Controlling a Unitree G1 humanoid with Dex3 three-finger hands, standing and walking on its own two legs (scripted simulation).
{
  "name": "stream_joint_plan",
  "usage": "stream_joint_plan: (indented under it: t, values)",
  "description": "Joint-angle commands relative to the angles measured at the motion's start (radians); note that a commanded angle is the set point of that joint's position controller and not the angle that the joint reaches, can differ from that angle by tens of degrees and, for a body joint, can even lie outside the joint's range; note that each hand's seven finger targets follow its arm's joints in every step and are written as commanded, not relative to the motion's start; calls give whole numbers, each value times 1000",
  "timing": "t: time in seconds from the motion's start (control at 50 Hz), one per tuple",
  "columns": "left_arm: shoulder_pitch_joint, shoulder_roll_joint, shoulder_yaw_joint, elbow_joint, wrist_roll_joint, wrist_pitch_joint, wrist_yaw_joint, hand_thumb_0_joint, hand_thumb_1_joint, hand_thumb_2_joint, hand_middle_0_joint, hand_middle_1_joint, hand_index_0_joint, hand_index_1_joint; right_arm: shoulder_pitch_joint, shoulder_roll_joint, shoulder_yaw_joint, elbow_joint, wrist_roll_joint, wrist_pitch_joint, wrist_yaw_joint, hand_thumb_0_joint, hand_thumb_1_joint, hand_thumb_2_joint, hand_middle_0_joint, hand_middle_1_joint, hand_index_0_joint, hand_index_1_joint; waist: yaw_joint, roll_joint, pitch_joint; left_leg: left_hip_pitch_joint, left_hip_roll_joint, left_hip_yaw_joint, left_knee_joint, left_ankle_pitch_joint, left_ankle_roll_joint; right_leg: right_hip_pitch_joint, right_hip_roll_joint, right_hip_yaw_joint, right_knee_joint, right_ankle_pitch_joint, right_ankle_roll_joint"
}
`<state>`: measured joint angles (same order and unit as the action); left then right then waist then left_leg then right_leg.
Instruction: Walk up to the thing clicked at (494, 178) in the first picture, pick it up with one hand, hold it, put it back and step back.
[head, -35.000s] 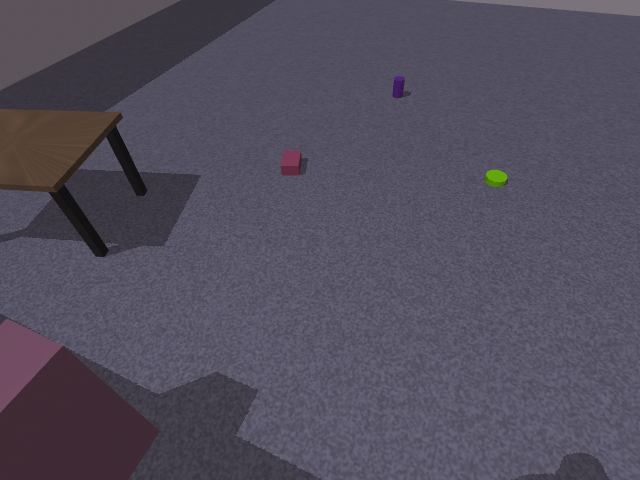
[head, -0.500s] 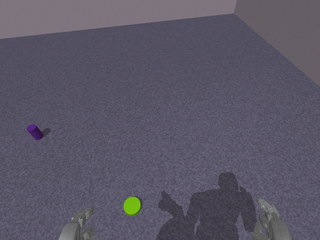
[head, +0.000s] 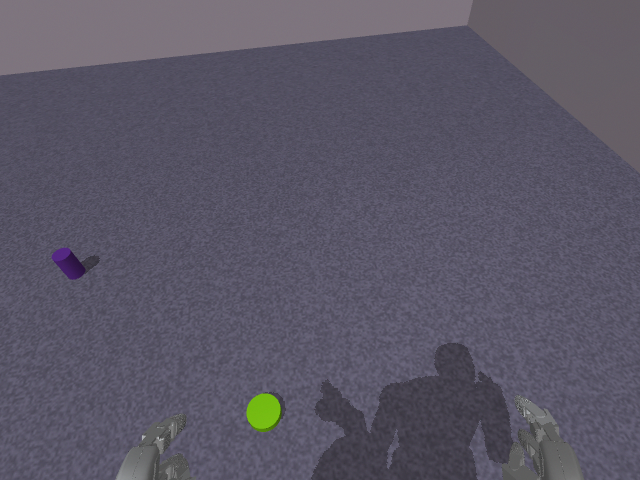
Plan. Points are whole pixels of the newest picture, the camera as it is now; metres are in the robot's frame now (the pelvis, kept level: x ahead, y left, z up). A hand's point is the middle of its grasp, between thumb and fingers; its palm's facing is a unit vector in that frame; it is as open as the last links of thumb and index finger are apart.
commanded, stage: home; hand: left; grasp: from above
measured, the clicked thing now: (264, 412) +0.45 +0.21 -0.70
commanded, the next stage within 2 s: stand in 0.10 s
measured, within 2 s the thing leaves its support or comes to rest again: neither
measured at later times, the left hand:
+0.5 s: hand out of the picture +0.10 +0.24 -0.10, palm faces +0.03 -0.93 -0.36, open 7.4 cm
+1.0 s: hand out of the picture +0.03 +0.23 -0.10, palm faces +0.05 -0.94 -0.33, open 7.4 cm
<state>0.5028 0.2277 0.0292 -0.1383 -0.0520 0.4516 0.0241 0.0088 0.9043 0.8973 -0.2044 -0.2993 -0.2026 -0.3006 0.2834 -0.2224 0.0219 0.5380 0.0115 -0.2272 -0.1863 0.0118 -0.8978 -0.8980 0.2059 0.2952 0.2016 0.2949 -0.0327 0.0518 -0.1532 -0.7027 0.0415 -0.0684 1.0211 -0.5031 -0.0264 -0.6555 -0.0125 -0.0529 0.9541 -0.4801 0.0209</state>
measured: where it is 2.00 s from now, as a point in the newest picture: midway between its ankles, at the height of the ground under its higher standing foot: outside the picture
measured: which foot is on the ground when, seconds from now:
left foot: down 0.00-1.00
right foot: down 0.00-1.00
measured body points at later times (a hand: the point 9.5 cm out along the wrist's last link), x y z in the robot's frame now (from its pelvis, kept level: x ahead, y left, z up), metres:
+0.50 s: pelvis -0.01 +0.00 +0.03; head +0.01 +0.00 +0.48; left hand +0.10 +0.29 -0.08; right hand +0.10 -0.28 -0.09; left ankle +0.00 +0.13 -0.68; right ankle +0.00 -0.14 -0.68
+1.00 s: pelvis -0.01 +0.00 +0.06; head -0.02 -0.01 +0.51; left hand +0.03 +0.28 -0.07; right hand +0.06 -0.28 -0.08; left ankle +0.00 +0.13 -0.68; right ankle +0.00 -0.14 -0.68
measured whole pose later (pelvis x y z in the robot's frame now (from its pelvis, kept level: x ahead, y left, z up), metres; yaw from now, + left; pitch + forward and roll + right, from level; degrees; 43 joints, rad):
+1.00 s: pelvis -0.01 +0.00 +0.06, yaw +1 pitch -4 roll +0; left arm 0.17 0.28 0.03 1.09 0.04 0.00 0.03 0.00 0.90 0.90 -0.21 -0.30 -0.20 -0.30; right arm 0.16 -0.29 -0.04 1.09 -0.02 0.01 -0.02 0.00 -0.90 -0.90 0.21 0.30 0.20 0.30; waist 0.02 0.02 0.06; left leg -0.15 0.01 -0.05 0.44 -0.22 -0.02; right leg -0.12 -0.04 -0.05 0.42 -0.22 0.02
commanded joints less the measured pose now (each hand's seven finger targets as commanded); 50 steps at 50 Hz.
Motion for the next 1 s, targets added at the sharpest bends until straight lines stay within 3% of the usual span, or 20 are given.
stream_joint_plan:
  t: [0.0, 0.02, 0.04, 0.12, 0.14, 0.16, 0.18, 0.2, 0.22, 0.24, 0.28, 0.32, 0.36, 0.4, 0.46, 0.5, 0.56, 0.68, 0.86, 0.98]
  values:
    - [-13, 110, 68, -190, 3, -48, 5, 0, 900, 900, -200, -301, -200, -300, -62, -124, -53, -157, -3, -60, -9, 0, -901, -899, 199, 299, 199, 299, -8, -9, -109, 111, -34, 30, -159, 255, 35, 67, 31, -19, -142, 225, -16]
    - [-14, 98, 58, -200, 4, -50, 4, 0, 900, 900, -200, -300, -200, -300, -66, -117, -49, -165, -3, -60, -8, 0, -901, -899, 199, 299, 200, 299, -5, 4, -98, 109, -37, 35, -157, 262, 34, 63, 30, -19, -146, 233, -16]
    - [-4, 116, 76, -179, 5, -45, 5, 0, 900, 900, -200, -300, -200, -300, -58, -127, -55, -156, -4, -59, -9, 0, -901, -899, 200, 299, 200, 299, -14, -12, -121, 123, -34, 29, -156, 264, 35, 65, 32, -18, -143, 232, -16]
    - [-16, 95, 52, -196, 3, -46, 4, 0, 900, 900, -200, -300, -200, -300, -70, -116, -48, -163, -2, -55, -7, 0, -901, -899, 199, 299, 200, 299, -5, -17, -99, 108, -36, 32, -151, 283, 35, 72, 29, -22, -145, 251, -15]
    - [4, 112, 75, -174, 3, -42, 7, 0, 900, 900, -200, -300, -200, -300, -61, -127, -55, -158, -3, -54, -7, 0, -901, -899, 199, 299, 200, 299, -6, -29, -105, 106, -35, 29, -155, 266, 36, 73, 30, -20, -143, 236, -16]
    - [-3, 105, 60, -189, 5, -41, 7, 0, 900, 900, -200, -300, -200, -300, -66, -119, -49, -164, -2, -55, -6, 0, -901, -899, 200, 299, 200, 299, -1, -4, -97, 102, -37, 33, -159, 260, 34, 65, 30, -19, -145, 230, -17]
    - [-306, 180, 57, 162, 120, -255, 44, 0, 900, 900, -200, -301, -200, -300, -126, -235, -82, 87, -125, 53, 53, 0, -902, -899, 199, 299, 199, 299, 75, -86, 137, 97, -13, 6, -224, 429, 75, 257, -56, 47, -203, 228, -53]
    - [-224, 204, 81, 333, 124, -320, 37, 0, 900, 900, -200, -300, -200, -301, -118, -240, -100, 100, -129, 90, 80, 0, -900, -900, 200, 300, 200, 300, 63, -127, 42, 169, -15, 36, -235, 425, 91, 285, -70, 117, -217, 228, -90]
    - [-213, 211, 78, 373, 129, -354, 32, 0, 900, 900, -200, -300, -200, -301, -112, -239, -97, 97, -130, 106, 98, 0, -900, -900, 200, 300, 200, 300, 52, -143, 24, 218, -13, 30, -238, 425, 97, 277, -79, 137, -222, 252, -101]
    - [-233, 207, 68, 401, 125, -374, 25, 0, 900, 900, -200, -300, -200, -301, -101, -235, -93, 91, -131, 117, 113, 0, -900, -900, 200, 300, 200, 300, 35, -75, 49, 234, -11, 11, -263, 426, 95, 239, -54, 114, -220, 278, -93]
    - [-263, 213, 60, 481, 115, -403, 19, 0, 900, 900, -200, -300, -200, -301, -108, -215, -90, 132, -81, 125, 146, 0, -900, -900, 200, 300, 200, 300, 56, -13, 14, 300, -10, -8, -319, 407, 95, 305, -67, 100, -209, 295, -70]
    - [-276, 206, 71, 564, 103, -407, 16, 0, 900, 900, -200, -300, -200, -301, -140, -218, -99, 154, -64, 136, 160, 0, -900, -900, 200, 300, 200, 300, 69, -64, 5, 343, -7, -5, -327, 403, 89, 299, -65, 98, -234, 282, -62]
    - [-292, 199, 68, 640, 99, -419, 20, 0, 900, 900, -200, -300, -200, -301, -155, -219, -108, 183, -59, 146, 166, 0, -900, -900, 200, 300, 200, 300, 76, -42, 23, 347, 0, -28, -364, 346, 90, 316, -67, 90, -274, 250, -52]
    - [-313, 201, 69, 707, 103, -433, 18, 0, 900, 900, -200, -300, -200, -301, -159, -219, -110, 207, -65, 159, 169, 0, -900, -900, 200, 300, 200, 300, 67, -54, 54, 340, 2, -36, -406, 214, 95, 320, -70, 97, -324, 154, -50]
    - [-331, 198, 68, 790, 104, -449, 14, 0, 900, 900, -200, -300, -200, -301, -152, -229, -113, 247, -69, 168, 167, 0, -900, -900, 200, 300, 200, 300, 59, -20, 94, 366, 15, -58, -475, 201, 93, 328, -62, 83, -353, 167, -47]
    - [-313, 198, 66, 849, 100, -455, 14, 0, 900, 900, -200, -300, -200, -301, -156, -230, -113, 274, -66, 171, 166, 0, -900, -900, 200, 300, 200, 300, 67, -10, 100, 384, 29, -75, -502, 249, 91, 361, -63, 76, -371, 206, -44]
    - [-317, 216, 68, 919, 94, -469, 15, 0, 900, 900, -200, -300, -200, -301, -135, -227, -111, 315, -60, 179, 160, 0, -900, -900, 200, 300, 200, 300, 56, -51, 104, 426, 19, -46, -491, 335, 82, 410, -90, 101, -430, 282, -49]
    - [-319, 226, 56, 1037, 83, -468, 19, 0, 900, 900, -200, -300, -200, -301, -121, -237, -104, 395, -47, 192, 153, 0, -900, -900, 200, 300, 200, 300, 45, -45, 139, 497, 36, -53, -570, 388, 70, 455, -96, 98, -511, 324, -43]
    - [-347, 243, 47, 1148, 82, -471, 21, 0, 900, 900, -200, -300, -200, -301, -144, -240, -95, 470, -38, 205, 152, 0, -900, -900, 200, 300, 200, 300, 49, -48, 181, 522, 44, -48, -650, 395, 51, 529, -105, 92, -613, 308, -31]
    - [-359, 251, 44, 1189, 84, -468, 15, 0, 900, 900, -200, -300, -200, -301, -163, -251, -93, 499, -38, 211, 156, 0, -900, -900, 200, 300, 200, 300, 53, -38, 215, 498, 46, -55, -703, 278, 46, 533, -97, 84, -648, 224, -27]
